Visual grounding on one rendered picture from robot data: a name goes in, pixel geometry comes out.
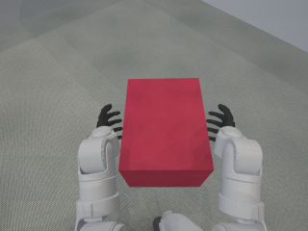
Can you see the carton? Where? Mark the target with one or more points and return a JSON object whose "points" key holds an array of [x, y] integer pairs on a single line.
{"points": [[165, 141]]}

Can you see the left robot forearm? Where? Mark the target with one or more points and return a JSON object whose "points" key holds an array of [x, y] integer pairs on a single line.
{"points": [[96, 160]]}

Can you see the robot right hand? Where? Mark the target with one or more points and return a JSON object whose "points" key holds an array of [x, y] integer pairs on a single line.
{"points": [[227, 120]]}

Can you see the robot left upper arm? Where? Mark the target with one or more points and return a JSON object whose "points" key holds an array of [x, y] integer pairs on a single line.
{"points": [[104, 226]]}

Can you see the right robot shin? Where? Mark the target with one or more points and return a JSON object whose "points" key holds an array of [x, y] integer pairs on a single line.
{"points": [[166, 214]]}

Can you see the robot right thigh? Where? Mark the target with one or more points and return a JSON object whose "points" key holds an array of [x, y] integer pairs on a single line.
{"points": [[177, 222]]}

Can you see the right robot forearm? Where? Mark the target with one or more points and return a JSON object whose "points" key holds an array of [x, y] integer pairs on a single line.
{"points": [[241, 171]]}

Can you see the robot left hand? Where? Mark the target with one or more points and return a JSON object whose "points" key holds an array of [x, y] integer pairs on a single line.
{"points": [[104, 117]]}

